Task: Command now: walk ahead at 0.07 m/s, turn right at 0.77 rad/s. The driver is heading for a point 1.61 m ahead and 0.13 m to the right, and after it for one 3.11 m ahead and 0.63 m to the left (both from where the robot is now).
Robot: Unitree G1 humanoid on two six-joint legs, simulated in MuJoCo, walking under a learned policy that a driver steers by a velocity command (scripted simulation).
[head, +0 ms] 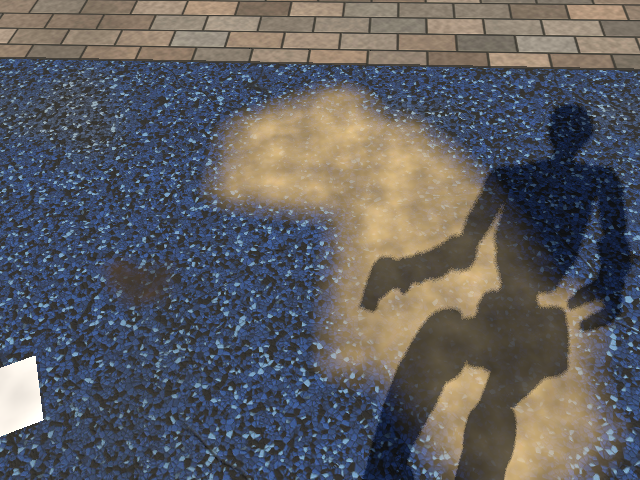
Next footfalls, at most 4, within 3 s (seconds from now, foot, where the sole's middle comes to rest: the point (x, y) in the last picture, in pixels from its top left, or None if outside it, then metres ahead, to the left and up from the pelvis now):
0.42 left None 0.16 0.13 -0.76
0.86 right None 0.14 -0.16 -0.76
1.32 left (345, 409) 0.60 0.00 -0.76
1.82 right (364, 230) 1.08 -0.07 -0.76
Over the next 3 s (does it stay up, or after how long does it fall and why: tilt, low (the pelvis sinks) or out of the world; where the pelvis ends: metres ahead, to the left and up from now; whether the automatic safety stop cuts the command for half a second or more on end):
stays up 1.85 -0.23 0.00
